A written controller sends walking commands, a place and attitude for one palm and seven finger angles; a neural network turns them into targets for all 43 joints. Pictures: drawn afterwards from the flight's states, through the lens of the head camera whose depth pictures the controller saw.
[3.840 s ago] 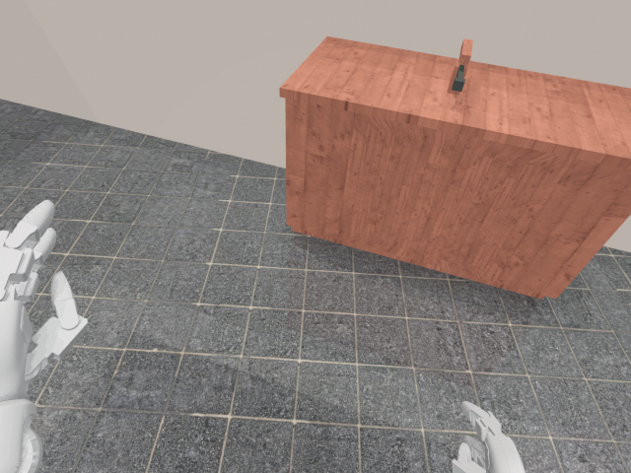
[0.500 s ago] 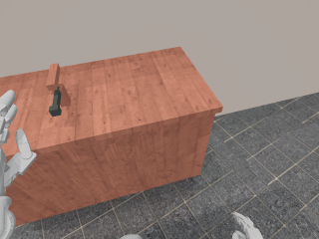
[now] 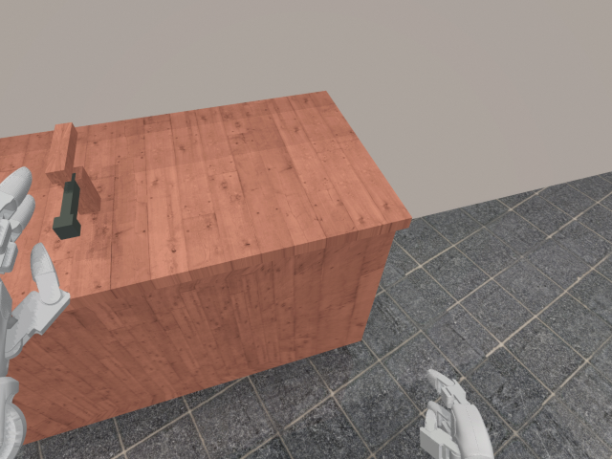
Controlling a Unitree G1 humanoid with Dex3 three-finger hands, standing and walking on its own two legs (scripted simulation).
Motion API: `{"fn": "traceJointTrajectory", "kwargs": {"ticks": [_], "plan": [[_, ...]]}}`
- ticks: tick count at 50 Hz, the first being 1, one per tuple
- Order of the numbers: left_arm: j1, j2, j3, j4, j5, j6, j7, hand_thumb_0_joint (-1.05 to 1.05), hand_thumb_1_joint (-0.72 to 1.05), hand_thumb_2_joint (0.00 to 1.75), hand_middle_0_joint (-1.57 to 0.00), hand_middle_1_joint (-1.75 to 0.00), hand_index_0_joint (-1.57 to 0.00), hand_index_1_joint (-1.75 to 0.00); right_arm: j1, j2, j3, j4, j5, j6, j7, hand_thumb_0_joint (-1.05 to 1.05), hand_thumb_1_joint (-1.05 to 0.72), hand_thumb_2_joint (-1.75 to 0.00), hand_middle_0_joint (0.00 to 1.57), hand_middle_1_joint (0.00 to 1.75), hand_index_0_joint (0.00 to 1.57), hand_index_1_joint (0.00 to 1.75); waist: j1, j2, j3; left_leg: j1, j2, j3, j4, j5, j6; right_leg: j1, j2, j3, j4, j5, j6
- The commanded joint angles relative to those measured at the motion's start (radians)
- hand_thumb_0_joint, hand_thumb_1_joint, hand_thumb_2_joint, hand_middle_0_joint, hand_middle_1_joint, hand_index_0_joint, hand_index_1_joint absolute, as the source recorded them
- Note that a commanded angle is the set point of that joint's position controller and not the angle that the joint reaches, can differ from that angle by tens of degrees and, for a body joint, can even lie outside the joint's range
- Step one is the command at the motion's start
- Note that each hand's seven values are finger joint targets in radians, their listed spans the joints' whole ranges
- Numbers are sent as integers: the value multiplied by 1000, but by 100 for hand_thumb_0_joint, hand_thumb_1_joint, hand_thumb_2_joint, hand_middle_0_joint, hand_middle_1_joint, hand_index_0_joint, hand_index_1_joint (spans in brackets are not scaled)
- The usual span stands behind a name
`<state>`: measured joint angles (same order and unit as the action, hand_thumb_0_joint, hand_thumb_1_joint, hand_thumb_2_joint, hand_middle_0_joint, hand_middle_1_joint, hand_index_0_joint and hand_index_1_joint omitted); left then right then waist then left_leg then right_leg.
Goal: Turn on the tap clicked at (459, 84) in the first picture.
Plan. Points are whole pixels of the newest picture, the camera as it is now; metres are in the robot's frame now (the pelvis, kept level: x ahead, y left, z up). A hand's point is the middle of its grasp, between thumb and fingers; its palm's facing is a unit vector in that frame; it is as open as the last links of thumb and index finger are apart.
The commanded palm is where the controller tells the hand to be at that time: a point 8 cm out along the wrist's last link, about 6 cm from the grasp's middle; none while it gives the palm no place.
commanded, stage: come to a stop and stand still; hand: left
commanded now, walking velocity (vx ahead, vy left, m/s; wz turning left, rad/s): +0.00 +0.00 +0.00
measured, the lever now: (67, 226) +0.43 +0.41 +0.02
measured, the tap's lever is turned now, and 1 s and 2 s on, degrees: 0 0 0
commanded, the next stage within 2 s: look again from close up in 1.24 s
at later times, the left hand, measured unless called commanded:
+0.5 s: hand (59, 328) +0.20 +0.24 +0.16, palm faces +0.25 -0.89 -0.38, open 7.4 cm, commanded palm +0.14 +0.30 +0.18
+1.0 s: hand (45, 280) +0.24 +0.27 +0.17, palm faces +0.37 -0.86 -0.35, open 7.4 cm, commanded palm +0.18 +0.30 +0.18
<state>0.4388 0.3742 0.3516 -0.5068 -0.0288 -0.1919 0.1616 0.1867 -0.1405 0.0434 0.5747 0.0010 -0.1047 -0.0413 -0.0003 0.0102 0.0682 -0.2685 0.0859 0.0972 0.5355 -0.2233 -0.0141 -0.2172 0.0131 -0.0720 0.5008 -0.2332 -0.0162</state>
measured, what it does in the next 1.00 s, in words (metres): stands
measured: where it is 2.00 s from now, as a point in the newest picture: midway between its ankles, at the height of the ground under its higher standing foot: outside the picture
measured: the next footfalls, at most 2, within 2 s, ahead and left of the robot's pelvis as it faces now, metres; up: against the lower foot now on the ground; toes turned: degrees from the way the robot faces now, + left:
none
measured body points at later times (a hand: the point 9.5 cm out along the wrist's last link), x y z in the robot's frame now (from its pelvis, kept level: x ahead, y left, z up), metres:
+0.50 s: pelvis -0.02 +0.02 +0.00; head +0.00 +0.05 +0.45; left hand +0.18 +0.29 +0.18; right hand +0.13 -0.22 -0.06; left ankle +0.02 +0.11 -0.73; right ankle +0.02 -0.10 -0.73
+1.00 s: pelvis +0.01 +0.03 +0.01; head +0.04 +0.05 +0.46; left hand +0.22 +0.32 +0.19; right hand +0.20 -0.19 -0.05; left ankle +0.02 +0.11 -0.73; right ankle +0.02 -0.10 -0.73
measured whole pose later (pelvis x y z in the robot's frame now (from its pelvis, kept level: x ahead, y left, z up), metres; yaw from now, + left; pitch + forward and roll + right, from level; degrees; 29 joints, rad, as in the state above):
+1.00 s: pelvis +0.01 +0.03 +0.01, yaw -1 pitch +0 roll -1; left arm 0.38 0.38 0.35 -0.45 -0.04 -0.22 0.10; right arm 0.17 -0.18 0.04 0.56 0.00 -0.14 -0.02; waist 0.03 -0.04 0.06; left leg -0.21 -0.02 0.01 0.43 -0.21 0.04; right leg -0.17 0.01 -0.03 0.35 -0.18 0.01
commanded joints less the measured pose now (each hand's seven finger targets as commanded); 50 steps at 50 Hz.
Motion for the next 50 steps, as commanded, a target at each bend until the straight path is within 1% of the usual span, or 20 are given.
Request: {"fn": "traceJointTrajectory", "kwargs": {"ticks": [1,2,4,7,8,9,10,11,12,13,15,16,18,20,22,23,27,34,43,50], "plan": [[6,142,99,-168,-12,-32,1,0,90,90,-20,-30,-20,-30,-49,-150,-66,-136,3,-32,-17,0,-90,-90,20,30,20,30,0,-69,-169,-26,11,-36,-15,-8,-5,60,-133,191,-142,232,-14],[1,143,95,-161,-19,-24,2,0,90,90,-20,-30,-20,-30,-40,-145,-66,-127,2,-25,-17,0,-90,-90,20,30,20,30,-8,-129,-162,-2,-25,-40,48,-54,-11,-3,-187,251,-193,197,-48],[-31,152,99,-160,-20,-18,5,0,90,90,-20,-30,-20,-30,-54,-136,-58,-117,2,-15,-21,0,-90,-90,20,30,20,30,-9,-138,-156,-1,-42,-70,101,-105,-8,-31,-231,282,-217,172,-81],[-75,161,102,-150,-16,-20,11,0,90,90,-20,-30,-20,-30,-67,-140,-46,-103,-1,-6,-32,0,-90,-90,20,30,20,30,-8,-123,-151,19,-36,-100,3,-15,7,-22,-186,211,-197,36,-51],[-113,162,98,-162,-17,-21,10,0,90,90,-20,-30,-20,-30,-83,-146,-48,-106,-1,-4,-37,0,-90,-90,20,30,20,30,-5,-77,-146,37,-28,-108,-45,33,8,-25,-155,182,-180,11,-32],[-1020,919,663,-257,110,-94,-1,0,90,90,-20,-30,-20,-30,82,-181,-114,-87,-35,-73,-45,0,-90,-90,20,30,20,30,46,-326,46,-112,-75,-34,94,72,8,-130,-141,253,-291,217,36],[-522,332,239,233,33,-71,-59,0,90,90,-20,-30,-20,-30,13,-107,-77,-71,-1,-89,-33,0,-90,-90,20,30,20,30,30,-298,-130,-40,-149,-108,102,8,34,-77,-209,263,-204,196,-44],[-270,270,212,172,-12,-81,-53,0,90,90,-20,-30,-20,-30,-36,-144,-88,-125,17,-91,-25,0,-90,-90,20,30,20,30,71,-195,-50,-32,-88,-94,68,-4,20,-42,-227,326,-246,216,-28],[-252,188,119,151,-17,-82,-57,0,90,90,-20,-30,-20,-30,-38,-159,-79,-116,18,-90,-14,0,-90,-90,20,30,20,30,50,-68,-114,8,-83,-93,-4,-30,26,27,-230,279,-213,148,-46],[-253,107,39,56,-24,-114,-64,0,90,90,-20,-30,-20,-30,-57,-149,-75,-130,18,-101,-2,0,-90,-90,20,30,20,30,50,127,-177,55,-104,-78,-81,17,32,75,-196,224,-165,133,-45],[-189,97,-9,-114,-28,-142,-61,0,90,90,-20,-30,-20,-30,-39,-179,-83,-116,11,-117,27,0,-90,-90,20,30,20,30,50,172,-199,87,-55,-140,-146,86,42,72,-122,183,-133,9,-8],[-135,95,-22,-143,-27,-145,-60,0,90,90,-20,-30,-20,-30,-44,-185,-87,-125,15,-123,35,0,-90,-90,20,30,20,30,57,137,-184,40,-29,-181,-178,37,59,76,-99,173,-120,-67,8],[-68,153,37,-197,-18,-151,-47,0,90,90,-20,-30,-20,-30,-68,-187,-81,-136,16,-129,37,0,-90,-90,20,30,20,30,57,158,-140,-83,10,-232,-276,-146,73,121,-60,120,-57,-121,-1],[-67,221,126,-199,-6,-161,-32,0,90,90,-20,-30,-20,-30,-65,-190,-81,-147,14,-130,30,0,-90,-90,20,30,20,30,59,49,-129,-192,27,-265,-318,-269,82,183,-41,93,-24,-107,6],[-72,248,185,-184,-14,-164,-28,0,90,90,-20,-30,-20,-30,-58,-192,-85,-157,12,-128,20,0,-90,-90,20,30,20,30,50,-7,-130,-175,16,-254,-287,-243,80,171,-46,96,-47,-86,3],[-104,300,238,-200,-17,-166,-23,0,90,90,-20,-30,-20,-30,-56,-196,-84,-156,8,-125,14,0,-90,-90,20,30,20,30,46,29,-128,-155,15,-256,-293,-214,74,158,-43,87,-49,-78,3],[-194,220,168,-156,-16,-177,-37,0,90,90,-20,-30,-20,-30,-44,-183,-78,-141,7,-138,7,0,-90,-90,20,30,20,30,38,151,-113,-157,30,-262,-306,-262,76,152,-42,92,-32,-52,-3],[-216,70,-15,-99,8,-137,-48,0,90,90,-20,-30,-20,-30,-21,-183,-70,-104,0,-157,32,0,-90,-90,20,30,20,30,29,56,-140,1,-12,-213,-238,-20,31,100,-37,105,-131,64,-1],[-223,184,115,-156,-4,-101,-42,0,90,90,-20,-30,-20,-30,-79,-168,-54,-140,-7,-95,15,0,-90,-90,20,30,20,30,36,52,-164,29,-49,-182,-216,116,12,151,-27,96,-166,158,1],[-80,143,98,-203,-25,-91,-50,0,90,90,-20,-30,-20,-30,-74,-172,-59,-160,-3,-69,13,0,-90,-90,20,30,20,30,34,83,-248,118,-49,-157,-158,366,1,181,-27,71,-134,322,3]]}}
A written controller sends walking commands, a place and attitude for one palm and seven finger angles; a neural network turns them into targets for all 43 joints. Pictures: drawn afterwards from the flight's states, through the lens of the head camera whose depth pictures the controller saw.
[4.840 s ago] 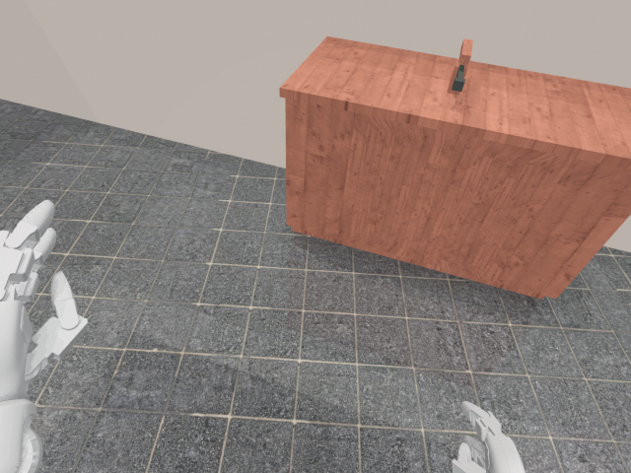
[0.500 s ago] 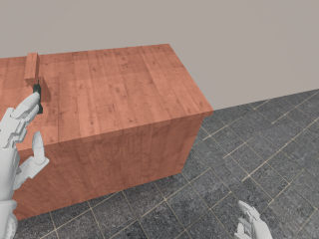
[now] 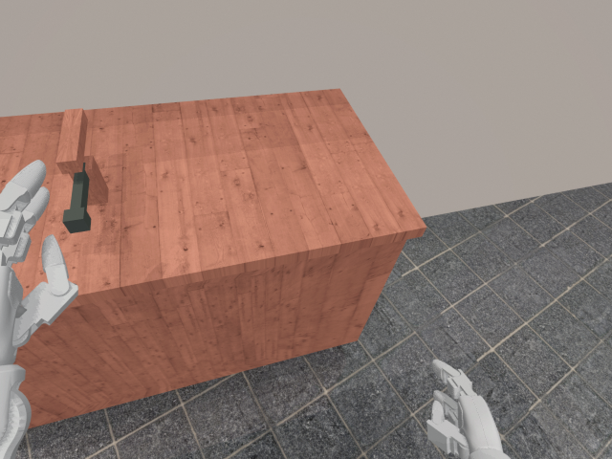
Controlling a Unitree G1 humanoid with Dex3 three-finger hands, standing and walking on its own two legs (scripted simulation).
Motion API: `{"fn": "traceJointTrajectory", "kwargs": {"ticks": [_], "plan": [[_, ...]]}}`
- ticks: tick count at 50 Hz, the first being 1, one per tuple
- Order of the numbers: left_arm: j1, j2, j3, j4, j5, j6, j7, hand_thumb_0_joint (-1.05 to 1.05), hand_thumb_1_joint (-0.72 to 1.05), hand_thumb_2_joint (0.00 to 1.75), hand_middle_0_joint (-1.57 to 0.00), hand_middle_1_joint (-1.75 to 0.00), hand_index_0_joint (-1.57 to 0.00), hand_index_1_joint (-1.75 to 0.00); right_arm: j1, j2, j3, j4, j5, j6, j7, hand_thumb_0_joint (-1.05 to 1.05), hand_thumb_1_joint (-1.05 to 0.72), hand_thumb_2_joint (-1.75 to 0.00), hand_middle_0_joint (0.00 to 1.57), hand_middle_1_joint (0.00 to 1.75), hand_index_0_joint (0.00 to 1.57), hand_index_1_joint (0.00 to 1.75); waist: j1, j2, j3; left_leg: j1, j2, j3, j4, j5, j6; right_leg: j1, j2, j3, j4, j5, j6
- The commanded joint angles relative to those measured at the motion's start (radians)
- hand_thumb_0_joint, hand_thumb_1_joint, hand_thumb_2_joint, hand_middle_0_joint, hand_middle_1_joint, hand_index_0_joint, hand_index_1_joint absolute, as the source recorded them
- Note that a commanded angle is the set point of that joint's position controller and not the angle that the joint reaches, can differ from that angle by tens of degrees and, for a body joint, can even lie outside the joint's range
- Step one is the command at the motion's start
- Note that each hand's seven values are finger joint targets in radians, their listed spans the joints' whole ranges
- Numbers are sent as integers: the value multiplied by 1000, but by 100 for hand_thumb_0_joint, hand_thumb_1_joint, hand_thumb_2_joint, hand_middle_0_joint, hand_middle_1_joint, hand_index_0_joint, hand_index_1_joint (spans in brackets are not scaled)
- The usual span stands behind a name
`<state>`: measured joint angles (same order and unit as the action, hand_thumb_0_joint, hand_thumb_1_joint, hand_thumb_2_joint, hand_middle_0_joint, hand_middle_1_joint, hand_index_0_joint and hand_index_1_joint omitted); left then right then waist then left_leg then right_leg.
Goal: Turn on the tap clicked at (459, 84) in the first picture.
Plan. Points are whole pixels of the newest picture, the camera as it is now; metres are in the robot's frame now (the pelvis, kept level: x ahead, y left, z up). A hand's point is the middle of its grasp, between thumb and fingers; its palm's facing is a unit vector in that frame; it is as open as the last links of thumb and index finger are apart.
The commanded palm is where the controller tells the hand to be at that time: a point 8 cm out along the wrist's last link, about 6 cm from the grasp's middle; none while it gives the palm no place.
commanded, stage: come to a stop and stand still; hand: left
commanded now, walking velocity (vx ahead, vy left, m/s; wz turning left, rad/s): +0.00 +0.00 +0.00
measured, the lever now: (77, 220) +0.41 +0.39 +0.01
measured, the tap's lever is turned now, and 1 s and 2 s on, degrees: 0 0 0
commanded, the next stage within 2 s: look again from close up in 0.24 s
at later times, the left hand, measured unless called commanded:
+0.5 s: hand (70, 298) +0.22 +0.25 +0.16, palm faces +0.40 -0.85 -0.34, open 7.4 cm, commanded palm +0.16 +0.28 +0.17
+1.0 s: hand (56, 307) +0.21 +0.26 +0.15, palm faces +0.40 -0.85 -0.35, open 7.4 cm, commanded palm +0.16 +0.29 +0.17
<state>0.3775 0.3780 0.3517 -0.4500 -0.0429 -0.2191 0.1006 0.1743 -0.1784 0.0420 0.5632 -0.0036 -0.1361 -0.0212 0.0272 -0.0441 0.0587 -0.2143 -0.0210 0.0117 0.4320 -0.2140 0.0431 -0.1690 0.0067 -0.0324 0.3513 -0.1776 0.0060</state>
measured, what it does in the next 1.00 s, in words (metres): stands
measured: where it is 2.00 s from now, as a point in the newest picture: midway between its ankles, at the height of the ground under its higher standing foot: outside the picture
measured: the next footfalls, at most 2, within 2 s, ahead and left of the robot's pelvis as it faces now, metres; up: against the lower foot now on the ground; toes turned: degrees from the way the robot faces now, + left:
right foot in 1.66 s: +0.15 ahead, -0.02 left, +0.00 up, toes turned +4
left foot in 1.94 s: +0.12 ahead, +0.18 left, +0.00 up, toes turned +4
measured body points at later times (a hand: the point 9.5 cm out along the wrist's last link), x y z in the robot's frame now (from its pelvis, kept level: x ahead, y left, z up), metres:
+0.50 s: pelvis +0.00 +0.00 +0.00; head +0.01 +0.01 +0.45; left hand +0.19 +0.29 +0.18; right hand +0.18 -0.22 -0.07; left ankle +0.01 +0.09 -0.74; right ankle +0.01 -0.13 -0.74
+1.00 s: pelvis +0.00 +0.01 +0.00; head +0.01 +0.02 +0.45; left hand +0.18 +0.30 +0.17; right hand +0.17 -0.22 -0.08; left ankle +0.01 +0.09 -0.74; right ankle +0.01 -0.13 -0.74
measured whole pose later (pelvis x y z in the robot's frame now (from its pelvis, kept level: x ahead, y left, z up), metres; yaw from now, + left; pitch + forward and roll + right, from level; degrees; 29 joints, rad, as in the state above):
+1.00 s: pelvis +0.00 +0.01 +0.00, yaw +1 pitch -1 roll -2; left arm 0.45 0.35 0.33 -0.43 -0.05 -0.21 0.11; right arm 0.24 -0.21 0.00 0.59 0.00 -0.09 -0.03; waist 0.01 0.00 0.01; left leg -0.23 -0.03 0.00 0.50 -0.26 0.06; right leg -0.17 0.00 -0.05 0.40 -0.22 0.02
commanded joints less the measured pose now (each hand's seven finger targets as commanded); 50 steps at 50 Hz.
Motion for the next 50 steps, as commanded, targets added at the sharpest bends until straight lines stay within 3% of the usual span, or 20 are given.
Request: {"fn": "traceJointTrajectory", "kwargs": {"ticks": [1,11,13,22,28,37,41,42,47,50], "plan": [[-3,136,97,-243,-12,-59,12,0,90,90,-20,-30,-20,-30,-60,-137,-59,-147,3,-34,-7,0,-90,-90,20,30,20,30,7,130,-234,66,60,-71,-53,359,-56,129,-23,31,12,269,-17],[-52,132,77,-208,-9,-36,21,0,90,90,-20,-30,-20,-30,-64,-148,-66,-145,8,-7,-24,0,-90,-90,20,30,20,30,2,105,-179,42,57,-68,-82,252,-48,108,-25,35,-14,209,-12],[-58,158,99,-221,-8,-37,27,0,90,90,-20,-30,-20,-30,-74,-147,-66,-146,8,-8,-28,0,-90,-90,20,30,20,30,5,107,-179,34,53,-72,-81,231,-42,119,-30,41,-19,205,-14],[-24,130,84,-179,-13,-31,26,0,90,90,-20,-30,-20,-30,-60,-142,-66,-139,7,-1,-24,0,-90,-90,20,30,20,30,2,81,-158,20,46,-65,-98,151,-40,106,-28,49,-51,152,-12],[-56,139,82,-175,-10,-28,23,0,90,90,-20,-30,-20,-30,-69,-140,-63,-142,9,5,-26,0,-90,-90,20,30,20,30,1,113,-133,-4,44,-70,-131,88,-38,103,-19,43,-62,97,-10],[-64,130,73,-185,-5,-34,26,0,90,90,-20,-30,-20,-30,-58,-142,-68,-142,10,2,-24,0,-90,-90,20,30,20,30,1,103,-126,-27,39,-75,-150,11,-35,114,-10,42,-70,46,-8],[-33,139,88,-197,-5,-41,25,0,90,90,-20,-30,-20,-30,-58,-147,-75,-140,6,-1,-21,0,-90,-90,20,30,20,30,1,117,-166,-37,38,-70,-117,10,-24,149,-28,37,-32,59,-14],[-21,138,89,-194,-6,-40,25,0,90,90,-20,-30,-20,-30,-58,-147,-78,-140,6,-2,-19,0,-90,-90,20,30,20,30,0,96,-172,-44,38,-69,-100,-12,-18,147,-37,44,-28,35,-19],[-9,133,81,-185,-6,-44,25,0,90,90,-20,-30,-20,-30,-57,-153,-84,-135,4,-3,-14,0,-90,-90,20,30,20,30,-11,76,-101,-114,28,-86,-47,-153,1,54,-77,92,-33,-181,-47],[-32,144,88,-188,-4,-53,26,0,90,90,-20,-30,-20,-30,-54,-158,-87,-130,6,-5,-14,0,-90,-90,20,30,20,30,-17,62,-80,-122,32,-100,-19,-135,9,24,-91,101,6,-187,-59]]}}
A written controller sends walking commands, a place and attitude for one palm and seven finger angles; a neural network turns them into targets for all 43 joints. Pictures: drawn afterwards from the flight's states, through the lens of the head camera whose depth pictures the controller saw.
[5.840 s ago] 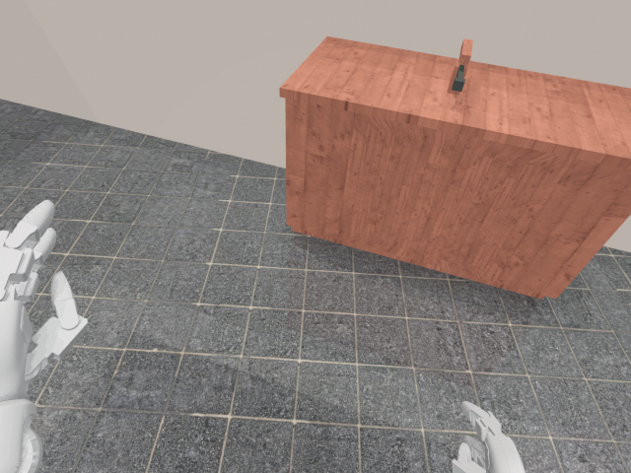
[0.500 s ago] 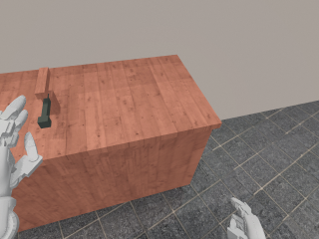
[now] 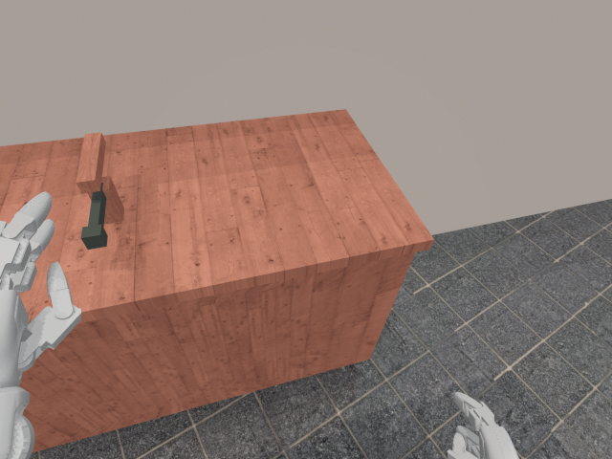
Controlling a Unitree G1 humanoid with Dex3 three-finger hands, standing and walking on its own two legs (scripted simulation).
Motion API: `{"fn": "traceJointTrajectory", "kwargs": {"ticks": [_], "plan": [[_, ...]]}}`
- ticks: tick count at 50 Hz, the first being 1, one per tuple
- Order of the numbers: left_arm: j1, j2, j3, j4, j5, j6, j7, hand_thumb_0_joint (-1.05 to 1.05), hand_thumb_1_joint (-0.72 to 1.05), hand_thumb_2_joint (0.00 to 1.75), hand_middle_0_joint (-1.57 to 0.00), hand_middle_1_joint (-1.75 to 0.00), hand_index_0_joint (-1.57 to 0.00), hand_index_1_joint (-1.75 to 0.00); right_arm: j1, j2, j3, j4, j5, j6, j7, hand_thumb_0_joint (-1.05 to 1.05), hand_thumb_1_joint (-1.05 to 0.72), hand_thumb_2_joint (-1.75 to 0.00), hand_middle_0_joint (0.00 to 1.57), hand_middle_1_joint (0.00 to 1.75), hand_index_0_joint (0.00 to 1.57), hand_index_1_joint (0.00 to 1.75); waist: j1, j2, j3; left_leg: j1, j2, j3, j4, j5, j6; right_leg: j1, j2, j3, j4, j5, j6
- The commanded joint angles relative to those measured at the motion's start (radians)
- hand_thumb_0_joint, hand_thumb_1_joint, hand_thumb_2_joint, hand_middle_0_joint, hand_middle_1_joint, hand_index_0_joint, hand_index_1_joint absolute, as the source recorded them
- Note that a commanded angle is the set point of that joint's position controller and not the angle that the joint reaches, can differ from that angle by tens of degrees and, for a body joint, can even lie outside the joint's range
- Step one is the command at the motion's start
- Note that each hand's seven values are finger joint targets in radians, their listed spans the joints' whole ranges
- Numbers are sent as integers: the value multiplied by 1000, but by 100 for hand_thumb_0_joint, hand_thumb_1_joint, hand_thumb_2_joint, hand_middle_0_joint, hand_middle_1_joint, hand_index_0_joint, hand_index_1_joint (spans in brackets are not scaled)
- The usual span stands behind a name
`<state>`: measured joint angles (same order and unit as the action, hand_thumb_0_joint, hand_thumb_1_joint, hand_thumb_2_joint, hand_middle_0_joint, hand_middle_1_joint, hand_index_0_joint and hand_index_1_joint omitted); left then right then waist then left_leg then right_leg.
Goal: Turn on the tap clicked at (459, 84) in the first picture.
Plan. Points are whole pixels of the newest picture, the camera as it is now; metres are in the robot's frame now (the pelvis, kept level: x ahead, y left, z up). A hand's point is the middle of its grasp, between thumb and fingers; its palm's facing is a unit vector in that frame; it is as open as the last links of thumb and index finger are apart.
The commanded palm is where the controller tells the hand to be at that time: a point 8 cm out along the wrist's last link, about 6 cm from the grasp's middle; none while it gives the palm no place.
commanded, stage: shuffle to correct the standing spot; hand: left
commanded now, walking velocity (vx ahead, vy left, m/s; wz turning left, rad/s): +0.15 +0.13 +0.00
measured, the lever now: (94, 236) +0.42 +0.37 +0.01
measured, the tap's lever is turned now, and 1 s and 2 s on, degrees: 0 0 0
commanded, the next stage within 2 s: come to a stop and stand still in 0.20 s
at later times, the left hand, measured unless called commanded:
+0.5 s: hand (71, 261) +0.26 +0.27 +0.16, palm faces +0.39 -0.84 -0.37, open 7.4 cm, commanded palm +0.20 +0.31 +0.18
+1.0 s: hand (38, 242) +0.27 +0.30 +0.18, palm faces +0.48 -0.80 -0.37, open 7.4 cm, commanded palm +0.19 +0.31 +0.18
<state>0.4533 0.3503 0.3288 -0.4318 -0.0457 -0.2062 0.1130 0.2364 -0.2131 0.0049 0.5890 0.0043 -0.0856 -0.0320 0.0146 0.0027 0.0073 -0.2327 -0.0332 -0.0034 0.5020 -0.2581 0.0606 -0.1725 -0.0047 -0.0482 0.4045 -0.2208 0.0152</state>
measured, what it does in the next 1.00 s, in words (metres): steps on the spot: right foot, then left foot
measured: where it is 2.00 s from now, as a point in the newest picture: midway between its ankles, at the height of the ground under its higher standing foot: outside the picture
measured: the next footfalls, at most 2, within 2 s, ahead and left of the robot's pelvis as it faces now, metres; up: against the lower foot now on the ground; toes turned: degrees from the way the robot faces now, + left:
right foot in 0.66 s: +0.15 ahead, -0.03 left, +0.00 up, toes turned +3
left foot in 0.94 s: +0.11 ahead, +0.17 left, +0.00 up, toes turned +3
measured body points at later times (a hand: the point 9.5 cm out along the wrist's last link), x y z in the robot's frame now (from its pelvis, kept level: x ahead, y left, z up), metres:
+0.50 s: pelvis +0.04 +0.03 -0.01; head +0.07 +0.05 +0.44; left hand +0.24 +0.32 +0.18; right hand +0.21 -0.20 -0.09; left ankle +0.01 +0.07 -0.74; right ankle +0.01 -0.09 -0.69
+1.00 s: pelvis +0.04 +0.03 -0.01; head +0.05 +0.05 +0.44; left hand +0.24 +0.34 +0.20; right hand +0.23 -0.20 -0.08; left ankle +0.08 +0.17 -0.74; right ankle +0.13 -0.04 -0.74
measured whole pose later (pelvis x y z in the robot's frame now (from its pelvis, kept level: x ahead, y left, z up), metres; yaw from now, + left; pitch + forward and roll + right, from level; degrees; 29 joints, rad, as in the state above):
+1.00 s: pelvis +0.04 +0.03 -0.01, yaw +1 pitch -4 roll +0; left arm 0.20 0.43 0.36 -0.40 0.01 -0.20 0.10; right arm 0.21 -0.22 -0.01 0.62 0.00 -0.15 -0.06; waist 0.08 -0.06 0.09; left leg -0.25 0.04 0.02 0.56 -0.24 -0.01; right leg -0.31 0.01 -0.13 0.51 -0.15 -0.08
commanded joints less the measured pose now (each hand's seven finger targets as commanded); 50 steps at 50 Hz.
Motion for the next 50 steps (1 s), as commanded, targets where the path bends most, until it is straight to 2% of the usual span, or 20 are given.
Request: {"fn": "traceJointTrajectory", "kwargs": {"ticks": [1,4,9,14,16,18,19,20,22,26,32,34,35,36,38,41,46,47,48,50], "plan": [[-117,170,110,-212,-1,-70,14,0,90,90,-20,-30,-20,-30,-114,-125,-51,-151,-1,-56,-3,0,-90,-90,20,30,20,30,-7,31,-35,-99,49,-97,-90,-73,-5,28,-76,106,-19,-120,-68],[-143,176,113,-248,0,-82,14,0,90,90,-20,-30,-20,-30,-115,-130,-50,-150,2,-65,-4,0,-90,-90,20,30,20,30,-11,129,-50,-67,95,-164,-128,27,7,23,-33,26,136,16,-48],[-95,184,133,-262,-1,-94,15,0,90,90,-20,-30,-20,-30,-105,-119,-52,-150,2,-68,2,0,-90,-90,20,30,20,30,-3,96,-113,0,115,-151,-34,341,-2,48,-35,-10,144,105,-46],[-31,183,149,-252,-15,-102,23,0,90,90,-20,-30,-20,-30,-95,-122,-70,-152,17,-49,17,0,-90,-90,20,30,20,30,1,-139,-146,-222,12,-11,268,235,-49,238,-249,234,113,367,-185],[-51,198,173,-268,-19,-108,30,0,90,90,-20,-30,-20,-30,-95,-110,-66,-140,17,-41,22,0,-90,-90,20,30,20,30,-8,-133,-99,-201,31,-20,176,57,-43,162,-290,253,139,330,-189],[-60,223,206,-314,-25,-98,29,0,90,90,-20,-30,-20,-30,-101,-109,-58,-127,15,-30,11,0,-90,-90,20,30,20,30,-37,125,-98,91,83,-132,-108,295,-34,-89,-83,30,357,177,-51],[-77,200,170,-345,-20,-99,21,0,90,90,-20,-30,-20,-30,-94,-103,-57,-142,11,-34,8,0,-90,-90,20,30,20,30,-46,293,-84,236,201,-317,-164,543,-7,-296,12,-25,521,-159,-4],[-103,208,158,-361,1,-96,20,0,90,90,-20,-30,-20,-30,-94,-93,-55,-155,-3,-37,13,0,-90,-90,20,30,20,30,-42,278,-70,316,250,-376,-166,731,3,-402,19,23,631,-309,-20],[-111,197,146,-361,3,-80,20,0,90,90,-20,-30,-20,-30,-87,-109,-66,-139,-19,-39,21,0,-90,-90,20,30,20,30,-38,194,-94,453,219,-279,-106,926,-105,-506,13,5,702,-257,-32],[-15,165,132,-344,-3,-49,21,0,90,90,-20,-30,-20,-30,-86,-98,-61,-156,-8,-39,26,0,-90,-90,20,30,20,30,-20,111,-75,317,189,-156,-107,817,-57,-373,-3,-32,492,-111,-39],[50,217,214,-287,-31,-53,14,0,90,90,-20,-30,-20,-30,-107,-90,-39,-184,3,-31,2,0,-90,-90,20,30,20,30,13,87,-134,-49,159,-85,39,670,-127,187,-2,-61,57,208,-81],[14,235,236,-257,-32,-55,15,0,90,90,-20,-30,-20,-30,-110,-95,-42,-184,14,-30,0,0,-90,-90,20,30,20,30,17,-86,-217,-252,61,-57,364,365,-133,400,-162,148,53,454,-182],[-17,223,227,-241,-41,-65,13,0,90,90,-20,-30,-20,-30,-102,-104,-53,-183,15,-42,7,0,-90,-90,20,30,20,30,5,-196,-196,-297,-9,-39,586,-76,-124,300,-344,370,-15,480,-278],[-14,187,214,-208,-46,-68,15,0,90,90,-20,-30,-20,-30,-74,-119,-62,-173,12,-30,12,0,-90,-90,20,30,20,30,-13,-222,-155,-285,10,-74,651,-255,-78,166,-413,474,-115,297,-278],[-55,198,196,-244,-37,-58,15,0,90,90,-20,-30,-20,-30,-94,-107,-56,-164,24,-23,19,0,-90,-90,20,30,20,30,-7,-142,-73,-207,70,-113,550,-258,-58,-31,-373,440,-181,-75,-227],[-85,147,111,-255,-12,-44,26,0,90,90,-20,-30,-20,-30,-130,-61,-3,-134,-2,-18,2,0,-90,-90,20,30,20,30,-11,-50,-41,29,28,49,268,-158,-40,-262,-224,188,-225,-319,-144],[-172,172,91,-343,4,-36,53,0,90,90,-20,-30,-20,-30,-111,-92,-25,-127,-16,-59,-28,0,-90,-90,20,30,20,30,-2,29,-36,111,14,56,-35,-110,-37,-202,-147,143,-174,-447,-65],[-1105,868,591,-474,143,-112,42,0,90,90,-20,-30,-20,-30,1,-94,-42,-71,-50,-146,-38,0,-90,-90,20,30,20,30,40,-15,103,-51,49,115,7,-22,-46,-275,-89,205,-209,-111,70],[-871,585,415,-138,57,-83,26,0,90,90,-20,-30,-20,-30,-81,-75,-37,-60,4,-143,-35,0,-90,-90,20,30,20,30,20,246,-27,-42,143,-34,-74,48,-38,-118,-199,193,-29,-43,-108],[-491,294,205,58,12,-70,1,0,90,90,-20,-30,-20,-30,-63,-97,-35,-95,8,-123,-7,0,-90,-90,20,30,20,30,26,222,-103,-54,112,1,-92,-96,-47,10,-115,179,-26,8,-50]]}}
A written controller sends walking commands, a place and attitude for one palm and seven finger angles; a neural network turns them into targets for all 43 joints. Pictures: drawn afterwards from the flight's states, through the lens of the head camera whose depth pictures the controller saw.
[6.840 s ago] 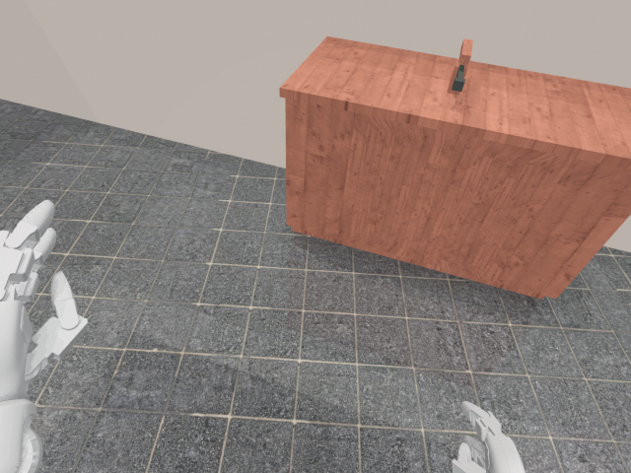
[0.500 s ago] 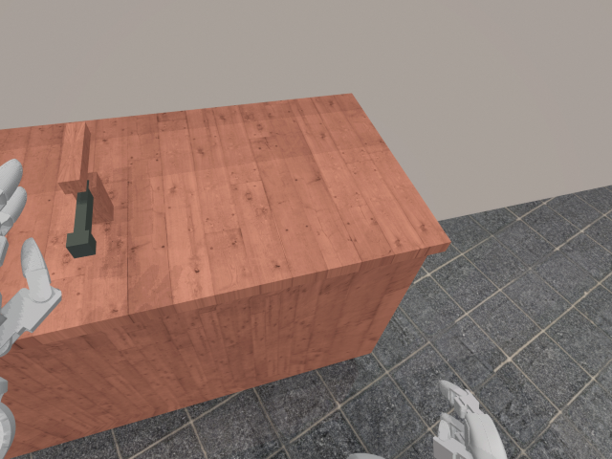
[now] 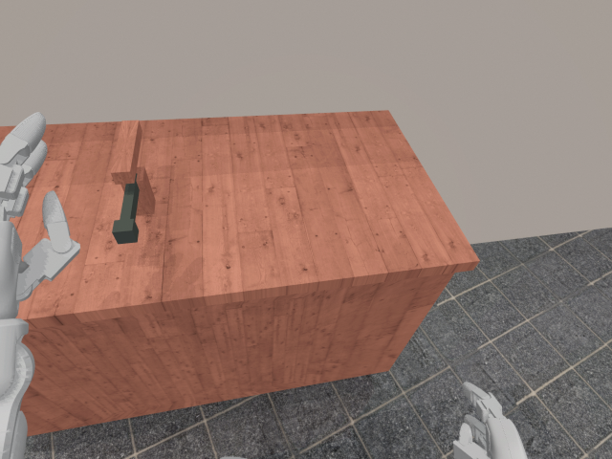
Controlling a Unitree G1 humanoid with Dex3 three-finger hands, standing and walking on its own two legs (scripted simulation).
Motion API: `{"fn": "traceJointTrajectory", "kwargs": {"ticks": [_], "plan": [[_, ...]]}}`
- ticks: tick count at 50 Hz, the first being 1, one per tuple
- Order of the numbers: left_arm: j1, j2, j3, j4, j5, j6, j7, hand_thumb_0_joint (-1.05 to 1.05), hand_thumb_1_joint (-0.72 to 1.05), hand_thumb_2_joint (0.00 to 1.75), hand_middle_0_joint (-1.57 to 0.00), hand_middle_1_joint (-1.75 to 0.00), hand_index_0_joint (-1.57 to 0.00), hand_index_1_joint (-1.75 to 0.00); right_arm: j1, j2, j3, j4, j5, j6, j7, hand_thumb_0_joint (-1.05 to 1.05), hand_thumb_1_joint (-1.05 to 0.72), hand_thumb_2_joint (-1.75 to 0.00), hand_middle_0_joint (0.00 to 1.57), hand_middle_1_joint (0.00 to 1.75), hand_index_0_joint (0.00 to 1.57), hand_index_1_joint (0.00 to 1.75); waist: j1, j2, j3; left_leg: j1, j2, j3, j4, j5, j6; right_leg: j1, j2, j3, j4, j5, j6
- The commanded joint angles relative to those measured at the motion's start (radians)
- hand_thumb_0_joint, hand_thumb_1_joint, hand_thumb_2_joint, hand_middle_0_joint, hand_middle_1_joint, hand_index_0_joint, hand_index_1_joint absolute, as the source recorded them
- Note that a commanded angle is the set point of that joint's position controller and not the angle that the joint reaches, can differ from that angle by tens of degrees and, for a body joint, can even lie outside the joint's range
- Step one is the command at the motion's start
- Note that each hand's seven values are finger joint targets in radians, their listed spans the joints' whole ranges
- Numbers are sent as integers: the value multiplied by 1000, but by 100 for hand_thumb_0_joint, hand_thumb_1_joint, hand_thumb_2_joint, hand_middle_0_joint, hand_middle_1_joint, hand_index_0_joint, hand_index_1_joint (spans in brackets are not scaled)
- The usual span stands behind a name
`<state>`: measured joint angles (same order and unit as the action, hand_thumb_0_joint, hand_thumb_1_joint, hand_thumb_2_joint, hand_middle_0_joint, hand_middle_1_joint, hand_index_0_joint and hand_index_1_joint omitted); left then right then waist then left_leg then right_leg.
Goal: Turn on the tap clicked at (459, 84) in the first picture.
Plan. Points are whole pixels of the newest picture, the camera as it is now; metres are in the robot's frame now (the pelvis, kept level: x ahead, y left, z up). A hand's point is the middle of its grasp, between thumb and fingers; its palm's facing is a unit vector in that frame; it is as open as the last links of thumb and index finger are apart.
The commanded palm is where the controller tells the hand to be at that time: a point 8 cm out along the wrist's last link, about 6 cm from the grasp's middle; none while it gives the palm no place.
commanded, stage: come to a stop and stand still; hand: left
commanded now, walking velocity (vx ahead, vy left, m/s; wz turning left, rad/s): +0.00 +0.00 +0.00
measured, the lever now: (125, 231) +0.38 +0.34 +0.02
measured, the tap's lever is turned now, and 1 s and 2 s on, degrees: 0 0 0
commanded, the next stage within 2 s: look again from close up in 1.04 s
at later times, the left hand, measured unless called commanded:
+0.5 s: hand (34, 217) +0.26 +0.31 +0.20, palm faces +0.41 -0.84 -0.35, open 7.4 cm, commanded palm +0.19 +0.34 +0.19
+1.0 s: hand (61, 212) +0.28 +0.30 +0.18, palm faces +0.36 -0.85 -0.38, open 7.4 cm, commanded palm +0.22 +0.34 +0.19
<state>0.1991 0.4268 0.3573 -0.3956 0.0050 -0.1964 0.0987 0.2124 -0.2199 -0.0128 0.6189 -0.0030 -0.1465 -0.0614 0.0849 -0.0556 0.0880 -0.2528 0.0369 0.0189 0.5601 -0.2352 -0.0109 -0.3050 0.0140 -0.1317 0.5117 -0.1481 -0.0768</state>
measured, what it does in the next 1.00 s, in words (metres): shifts its weight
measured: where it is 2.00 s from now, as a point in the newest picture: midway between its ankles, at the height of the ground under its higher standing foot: outside the picture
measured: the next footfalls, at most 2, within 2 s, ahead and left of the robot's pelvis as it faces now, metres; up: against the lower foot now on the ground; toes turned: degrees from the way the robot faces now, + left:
none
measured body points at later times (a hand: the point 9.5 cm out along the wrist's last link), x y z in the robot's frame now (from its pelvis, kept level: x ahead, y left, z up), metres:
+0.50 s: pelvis +0.02 +0.07 +0.01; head +0.03 +0.09 +0.45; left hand +0.23 +0.36 +0.22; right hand +0.17 -0.15 -0.08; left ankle +0.04 +0.14 -0.73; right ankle +0.07 -0.07 -0.73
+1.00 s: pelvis +0.05 +0.06 +0.01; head +0.07 +0.08 +0.46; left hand +0.25 +0.35 +0.20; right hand +0.23 -0.16 -0.06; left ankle +0.04 +0.14 -0.73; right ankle +0.07 -0.07 -0.73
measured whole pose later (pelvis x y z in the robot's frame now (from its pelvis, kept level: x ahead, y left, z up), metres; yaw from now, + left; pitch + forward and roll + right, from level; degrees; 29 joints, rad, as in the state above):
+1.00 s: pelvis +0.05 +0.06 +0.01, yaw -2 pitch -1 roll -1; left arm 0.40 0.39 0.38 -0.47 -0.04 -0.23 0.09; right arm 0.18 -0.18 0.03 0.56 0.01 -0.11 -0.02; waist 0.03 -0.02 0.06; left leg -0.18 -0.02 0.06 0.47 -0.28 0.05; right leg -0.21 0.00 -0.03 0.41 -0.18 0.01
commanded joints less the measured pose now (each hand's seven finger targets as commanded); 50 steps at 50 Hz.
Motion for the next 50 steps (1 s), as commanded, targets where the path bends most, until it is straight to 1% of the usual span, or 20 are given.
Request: {"fn": "traceJointTrajectory", "kwargs": {"ticks": [1,3,5,7,8,12,13,14,15,16,18,20,22,24,32,33,34,38,43,50], "plan": [[-174,181,134,24,-49,-87,3,0,90,90,-20,-30,-20,-30,-30,-87,-22,-136,32,-58,31,0,-90,-90,20,30,20,30,-41,238,-179,-36,1,16,-120,-194,30,139,-145,286,-185,-183,66],[38,35,21,31,-72,-88,-17,0,90,90,-20,-30,-20,-30,-23,-82,-22,-160,43,-53,62,0,-90,-90,20,30,20,30,-30,124,-180,8,-25,32,-116,-204,36,125,-151,272,-248,-306,71],[150,34,-19,-66,-65,-82,-21,0,90,90,-20,-30,-20,-30,-12,-90,-13,-186,45,-45,77,0,-90,-90,20,30,20,30,-35,10,-148,-9,-15,17,-161,-215,34,118,-123,219,-235,-335,59],[173,79,20,-79,-57,-73,-15,0,90,90,-20,-30,-20,-30,-23,-96,-9,-194,47,-46,74,0,-90,-90,20,30,20,30,-32,-85,-106,-64,6,-14,-223,-252,35,110,-89,186,-221,-367,69],[179,133,80,-69,-57,-68,-3,0,90,90,-20,-30,-20,-30,-44,-105,-6,-196,50,-42,69,0,-90,-90,20,30,20,30,-30,-39,-89,-68,23,-27,-272,-232,36,108,-68,161,-180,-342,72],[58,199,181,-126,-42,-97,6,0,90,90,-20,-30,-20,-30,-60,-106,-3,-215,42,-50,47,0,-90,-90,20,30,20,30,-37,-9,-97,-171,105,-106,-359,-285,65,212,-37,124,-11,-152,86],[-25,261,219,-193,-30,-106,9,0,90,90,-20,-30,-20,-30,-72,-110,1,-214,37,-47,45,0,-90,-90,20,30,20,30,-40,134,-97,-201,122,-121,-409,-353,76,229,-24,119,59,-142,92],[-68,214,182,-208,-22,-114,5,0,90,90,-20,-30,-20,-30,-79,-97,1,-221,31,-50,44,0,-90,-90,20,30,20,30,-40,226,-81,-252,138,-138,-427,-411,89,251,-27,112,98,-119,89],[-109,211,169,-233,-14,-122,1,0,90,90,-20,-30,-20,-30,-77,-94,1,-222,27,-59,48,0,-90,-90,20,30,20,30,-38,295,-72,-280,140,-133,-430,-433,93,276,-26,109,113,-95,84],[-127,206,155,-242,-10,-124,-3,0,90,90,-20,-30,-20,-30,-75,-90,2,-219,24,-69,55,0,-90,-90,20,30,20,30,-36,307,-69,-270,130,-110,-401,-403,94,283,-32,109,92,-67,79],[-144,210,138,-308,-8,-136,-6,0,90,90,-20,-30,-20,-30,-83,-81,7,-209,21,-89,70,0,-90,-90,20,30,20,30,-38,267,-120,-165,95,-76,-320,-273,81,271,-40,115,15,-23,71],[-91,153,100,-288,-12,-145,-6,0,90,90,-20,-30,-20,-30,-67,-85,5,-191,14,-104,74,0,-90,-90,20,30,20,30,-44,182,-125,-90,66,-90,-246,-168,59,228,-57,150,-77,-8,54],[-12,91,75,-247,-16,-141,-8,0,90,90,-20,-30,-20,-30,-50,-90,-6,-173,16,-112,76,0,-90,-90,20,30,20,30,-45,129,-132,-77,49,-77,-238,-174,41,214,-53,181,-93,-37,48],[73,62,69,-178,-20,-128,-11,0,90,90,-20,-30,-20,-30,-38,-93,-9,-158,16,-99,81,0,-90,-90,20,30,20,30,-49,116,-143,-28,44,-72,-232,-63,20,184,-48,167,-96,6,47],[64,103,108,-191,-33,-105,-12,0,90,90,-20,-30,-20,-30,-64,-93,-15,-193,16,-38,56,0,-90,-90,20,30,20,30,-54,92,-176,62,64,-64,-206,286,-27,172,-51,135,-65,152,58],[41,138,129,-237,-34,-104,-11,0,90,90,-20,-30,-20,-30,-82,-88,-8,-196,17,-35,55,0,-90,-90,20,30,20,30,-53,117,-190,91,60,-55,-199,359,-37,170,-46,124,-53,173,61],[45,106,103,-249,-39,-104,-13,0,90,90,-20,-30,-20,-30,-87,-87,-8,-205,13,-32,52,0,-90,-90,20,30,20,30,-55,120,-206,106,60,-55,-187,388,-36,172,-48,124,-55,173,59],[45,140,118,-369,-38,-102,-3,0,90,90,-20,-30,-20,-30,-100,-87,-9,-213,10,-35,50,0,-90,-90,20,30,20,30,-54,200,-255,151,52,-44,-152,484,-36,200,-51,132,-51,241,49],[129,125,129,-333,-46,-91,7,0,90,90,-20,-30,-20,-30,-91,-90,-14,-207,10,-29,47,0,-90,-90,20,30,20,30,-58,199,-259,152,54,-51,-146,507,-46,208,-58,139,-55,262,41],[161,91,104,-210,-61,-69,2,0,90,90,-20,-30,-20,-30,-86,-96,-15,-206,12,-1,33,0,-90,-90,20,30,20,30,-64,89,-203,67,49,-56,-183,287,-24,218,-75,166,-110,248,43]]}}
